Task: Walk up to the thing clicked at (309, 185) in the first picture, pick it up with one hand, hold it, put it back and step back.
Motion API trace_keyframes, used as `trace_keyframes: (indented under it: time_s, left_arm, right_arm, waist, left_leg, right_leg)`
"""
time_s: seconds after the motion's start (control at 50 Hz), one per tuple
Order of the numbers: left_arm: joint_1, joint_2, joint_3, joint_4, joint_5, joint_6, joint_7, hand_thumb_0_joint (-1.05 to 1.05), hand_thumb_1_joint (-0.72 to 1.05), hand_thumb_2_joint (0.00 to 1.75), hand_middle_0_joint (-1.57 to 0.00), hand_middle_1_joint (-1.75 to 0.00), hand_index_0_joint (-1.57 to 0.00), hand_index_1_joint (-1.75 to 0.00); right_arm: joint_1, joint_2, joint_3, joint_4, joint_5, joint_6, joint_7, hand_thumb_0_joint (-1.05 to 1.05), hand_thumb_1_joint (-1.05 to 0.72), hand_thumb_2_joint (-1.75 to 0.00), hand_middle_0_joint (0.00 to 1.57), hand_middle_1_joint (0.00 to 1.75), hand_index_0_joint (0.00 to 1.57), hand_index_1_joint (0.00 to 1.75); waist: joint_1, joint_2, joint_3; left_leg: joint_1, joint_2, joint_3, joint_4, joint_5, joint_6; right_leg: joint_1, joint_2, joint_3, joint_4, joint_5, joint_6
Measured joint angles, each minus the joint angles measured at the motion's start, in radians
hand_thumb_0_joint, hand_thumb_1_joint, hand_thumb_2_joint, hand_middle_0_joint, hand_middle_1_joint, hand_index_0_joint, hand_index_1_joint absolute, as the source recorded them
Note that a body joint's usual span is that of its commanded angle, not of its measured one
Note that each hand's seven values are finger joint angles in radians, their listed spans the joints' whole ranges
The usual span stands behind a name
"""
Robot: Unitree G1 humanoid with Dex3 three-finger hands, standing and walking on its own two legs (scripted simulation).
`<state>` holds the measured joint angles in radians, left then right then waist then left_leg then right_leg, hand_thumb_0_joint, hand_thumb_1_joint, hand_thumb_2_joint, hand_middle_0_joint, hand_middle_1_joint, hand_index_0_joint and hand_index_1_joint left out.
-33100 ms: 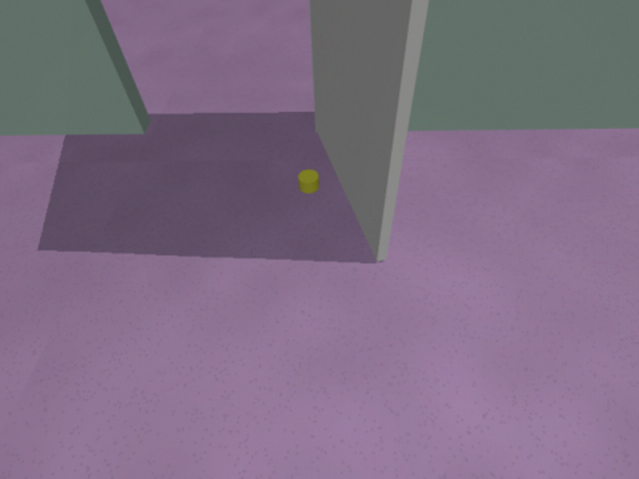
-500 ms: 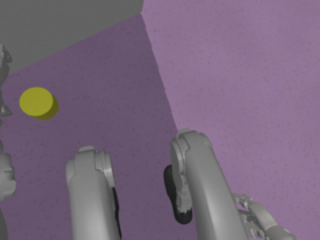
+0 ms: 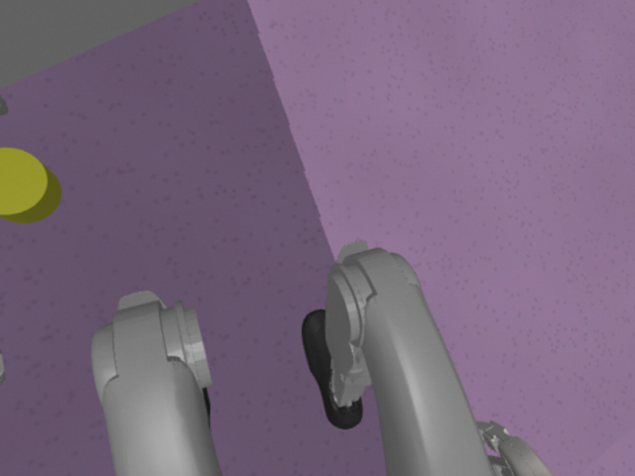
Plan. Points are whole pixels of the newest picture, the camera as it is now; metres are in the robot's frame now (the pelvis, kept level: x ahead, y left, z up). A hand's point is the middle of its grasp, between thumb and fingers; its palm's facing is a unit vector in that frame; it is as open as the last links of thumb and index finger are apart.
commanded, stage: home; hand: left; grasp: from above
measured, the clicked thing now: (16, 187) +0.49 +0.33 -0.30
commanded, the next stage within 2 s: none
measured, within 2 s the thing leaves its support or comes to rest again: neither
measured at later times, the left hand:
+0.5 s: hand out of the picture +0.35 +0.30 +0.02, palm faces -0.28 -0.62 -0.74, open 8.2 cm
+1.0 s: hand out of the picture +0.25 +0.24 +0.24, palm faces +0.17 -0.94 -0.29, open 7.4 cm
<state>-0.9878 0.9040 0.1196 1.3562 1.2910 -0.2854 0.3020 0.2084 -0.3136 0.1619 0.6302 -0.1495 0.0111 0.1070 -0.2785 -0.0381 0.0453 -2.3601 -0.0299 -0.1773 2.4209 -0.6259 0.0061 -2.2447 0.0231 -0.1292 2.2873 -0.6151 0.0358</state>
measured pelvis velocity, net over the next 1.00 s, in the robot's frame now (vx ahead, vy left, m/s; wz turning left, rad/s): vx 0.06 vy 0.00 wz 0.18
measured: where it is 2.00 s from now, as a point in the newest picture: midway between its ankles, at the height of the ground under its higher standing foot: (269, 416)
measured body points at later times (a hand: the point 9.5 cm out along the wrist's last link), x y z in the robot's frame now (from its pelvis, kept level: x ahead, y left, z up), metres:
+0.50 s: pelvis +0.02 +0.00 +0.14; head +0.20 +0.07 +0.54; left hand +0.36 +0.33 +0.06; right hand +0.19 -0.25 +0.02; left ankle +0.08 +0.12 -0.29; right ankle +0.12 -0.12 -0.29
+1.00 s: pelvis +0.06 +0.00 +0.32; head +0.13 +0.04 +0.76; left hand +0.23 +0.28 +0.26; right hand +0.26 -0.20 +0.24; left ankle +0.08 +0.12 -0.29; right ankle +0.12 -0.12 -0.29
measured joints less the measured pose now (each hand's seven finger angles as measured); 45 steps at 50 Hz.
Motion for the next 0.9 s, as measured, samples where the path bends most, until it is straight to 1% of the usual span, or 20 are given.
trace_keyframes:
  time_s: [0.04,0.1,0.14,0.18,0.2,0.24,0.34,0.4,0.44,0.5,0.56,0.62,0.7,0.76,0.8,0.84,0.9]
  left_arm:
    - [0.024,-0.016,0.019,-0.045,-0.002,0.012,0.02,0.0,-0.47,0.97,-0.12,-0.97,-0.12,-0.97]
    - [0.05,-0.046,0.029,-0.092,-0.032,0.049,0.038,0.0,-0.39,0.95,-0.16,-0.9,-0.16,-0.9]
    - [0.068,-0.07,0.024,-0.118,-0.069,0.084,0.028,0.0,-0.31,0.94,-0.19,-0.83,-0.18,-0.83]
    - [0.1,-0.101,0.01,-0.158,-0.12,0.124,0.001,0.0,-0.23,0.92,-0.2,-0.76,-0.19,-0.77]
    - [0.122,-0.121,0.0,-0.185,-0.153,0.146,-0.018,0.0,-0.18,0.92,-0.21,-0.73,-0.2,-0.74]
    - [0.183,-0.162,-0.022,-0.257,-0.231,0.189,-0.066,0.0,-0.08,0.91,-0.22,-0.67,-0.21,-0.68]
    - [0.361,-0.255,-0.056,-0.464,-0.467,0.286,-0.203,0.0,0.2,0.91,-0.23,-0.55,-0.22,-0.57]
    - [0.458,-0.299,-0.07,-0.589,-0.585,0.313,-0.274,0.0,0.4,0.92,-0.23,-0.49,-0.22,-0.5]
    - [0.529,-0.328,-0.067,-0.683,-0.653,0.318,-0.3,0.0,0.52,0.92,-0.23,-0.44,-0.22,-0.46]
    - [0.631,-0.37,-0.067,-0.799,-0.737,0.323,-0.305,0.0,0.67,0.91,-0.22,-0.39,-0.22,-0.4]
    - [0.715,-0.409,-0.063,-0.874,-0.798,0.345,-0.291,0.0,0.76,0.91,-0.22,-0.35,-0.22,-0.36]
    - [0.787,-0.443,-0.062,-0.934,-0.864,0.393,-0.275,0.0,0.82,0.9,-0.22,-0.33,-0.21,-0.34]
    - [0.885,-0.484,-0.069,-1.007,-0.975,0.466,-0.262,0.0,0.86,0.9,-0.21,-0.31,-0.21,-0.32]
    - [0.963,-0.514,-0.079,-1.063,-1.06,0.517,-0.257,0.0,0.88,0.9,-0.21,-0.3,-0.21,-0.31]
    - [1.012,-0.532,-0.085,-1.097,-1.11,0.545,-0.252,0.0,0.89,0.9,-0.21,-0.3,-0.21,-0.31]
    - [1.055,-0.551,-0.089,-1.125,-1.153,0.569,-0.245,0.01,0.89,0.9,-0.21,-0.3,-0.21,-0.31]
    - [1.112,-0.579,-0.089,-1.163,-1.205,0.6,-0.232,0.01,0.89,0.89,-0.21,-0.3,-0.21,-0.3]
  right_arm:
    - [0.005,0.014,-0.01,0.003,0.002,-0.006,0.005,0.0,-0.9,-0.89,0.21,0.3,0.2,0.3]
    - [0.003,0.036,-0.033,0.014,0.013,-0.016,0.012,0.0,-0.9,-0.89,0.21,0.3,0.2,0.3]
    - [-0.001,0.048,-0.053,0.021,0.024,-0.021,0.016,0.0,-0.9,-0.89,0.21,0.3,0.2,0.3]
    - [-0.004,0.058,-0.077,0.025,0.039,-0.02,0.021,0.0,-0.9,-0.89,0.21,0.3,0.2,0.3]
    - [-0.005,0.062,-0.089,0.028,0.048,-0.018,0.023,0.0,-0.9,-0.89,0.21,0.3,0.2,0.3]
    - [-0.01,0.065,-0.109,0.03,0.068,-0.01,0.025,0.0,-0.9,-0.89,0.21,0.3,0.2,0.3]
    - [-0.035,0.05,-0.128,0.017,0.106,0.01,0.009,0.0,-0.9,-0.89,0.21,0.3,0.2,0.3]
    - [-0.051,0.038,-0.14,0.003,0.121,0.01,-0.012,0.0,-0.9,-0.89,0.21,0.3,0.2,0.3]
    - [-0.057,0.031,-0.152,-0.011,0.13,0.009,-0.027,0.01,-0.9,-0.89,0.21,0.3,0.2,0.3]
    - [-0.072,0.027,-0.168,-0.025,0.145,0.002,-0.049,0.01,-0.9,-0.89,0.21,0.3,0.2,0.3]
    - [-0.094,0.029,-0.176,-0.039,0.158,-0.006,-0.07,0.01,-0.91,-0.89,0.21,0.3,0.2,0.3]
    - [-0.114,0.039,-0.177,-0.052,0.169,-0.02,-0.089,0.01,-0.91,-0.89,0.21,0.3,0.2,0.3]
    - [-0.129,0.061,-0.165,-0.065,0.18,-0.045,-0.115,0.01,-0.91,-0.89,0.21,0.3,0.2,0.3]
    - [-0.124,0.078,-0.149,-0.075,0.185,-0.064,-0.134,0.01,-0.91,-0.89,0.21,0.3,0.2,0.3]
    - [-0.113,0.088,-0.139,-0.08,0.187,-0.077,-0.148,0.01,-0.91,-0.89,0.21,0.3,0.2,0.3]
    - [-0.098,0.097,-0.13,-0.082,0.189,-0.09,-0.162,0.01,-0.91,-0.89,0.21,0.3,0.2,0.3]
    - [-0.069,0.106,-0.118,-0.082,0.19,-0.108,-0.184,0.01,-0.9,-0.89,0.21,0.3,0.2,0.3]
  waist:
    - [0.005,0.006,-0.015]
    - [0.019,0.019,-0.051]
    - [0.033,0.034,-0.083]
    - [0.053,0.052,-0.118]
    - [0.064,0.06,-0.136]
    - [0.09,0.077,-0.167]
    - [0.147,0.097,-0.208]
    - [0.175,0.091,-0.213]
    - [0.19,0.085,-0.222]
    - [0.205,0.075,-0.233]
    - [0.213,0.068,-0.238]
    - [0.218,0.066,-0.24]
    - [0.221,0.065,-0.239]
    - [0.22,0.065,-0.239]
    - [0.219,0.065,-0.239]
    - [0.218,0.065,-0.239]
    - [0.214,0.067,-0.236]
  left_leg:
    - [-0.006,-0.001,0.003,0.002,-0.003,0.001]
    - [-0.002,0.0,0.013,-0.011,-0.013,0.004]
    - [0.01,0.003,0.022,-0.03,-0.021,0.007]
    - [0.031,0.007,0.033,-0.06,-0.032,0.01]
    - [0.048,0.009,0.04,-0.079,-0.037,0.011]
    - [0.091,0.013,0.054,-0.124,-0.048,0.015]
    - [0.232,0.024,0.08,-0.249,-0.058,0.018]
    - [0.311,0.027,0.086,-0.322,-0.049,0.016]
    - [0.357,0.026,0.086,-0.366,-0.042,0.012]
    - [0.429,0.024,0.086,-0.427,-0.032,0.008]
    - [0.506,0.022,0.085,-0.49,-0.021,0.003]
    - [0.589,0.022,0.085,-0.558,-0.008,-0.001]
    - [0.714,0.025,0.086,-0.659,0.009,-0.003]
    - [0.815,0.027,0.088,-0.741,0.02,-0.005]
    - [0.885,0.029,0.089,-0.796,0.028,-0.006]
    - [0.956,0.03,0.09,-0.85,0.034,-0.007]
    - [1.063,0.032,0.09,-0.934,0.047,-0.008]
  right_leg:
    - [-0.006,-0.002,0.003,0.003,-0.005,0.002]
    - [-0.005,-0.004,0.011,-0.003,-0.016,0.004]
    - [0.002,-0.004,0.019,-0.019,-0.024,0.006]
    - [0.019,-0.005,0.029,-0.043,-0.034,0.009]
    - [0.032,-0.005,0.035,-0.058,-0.039,0.011]
    - [0.068,-0.006,0.047,-0.095,-0.048,0.014]
    - [0.191,-0.004,0.069,-0.208,-0.053,0.012]
    - [0.264,-0.005,0.074,-0.275,-0.043,0.009]
    - [0.309,-0.007,0.073,-0.316,-0.037,0.006]
    - [0.379,-0.011,0.072,-0.374,-0.029,0.001]
    - [0.455,-0.014,0.071,-0.433,-0.02,-0.004]
    - [0.538,-0.016,0.07,-0.499,-0.008,-0.007]
    - [0.66,-0.016,0.07,-0.598,0.01,-0.011]
    - [0.759,-0.015,0.071,-0.678,0.022,-0.014]
    - [0.828,-0.015,0.072,-0.733,0.03,-0.015]
    - [0.898,-0.014,0.072,-0.788,0.037,-0.017]
    - [1.005,-0.014,0.071,-0.873,0.051,-0.018]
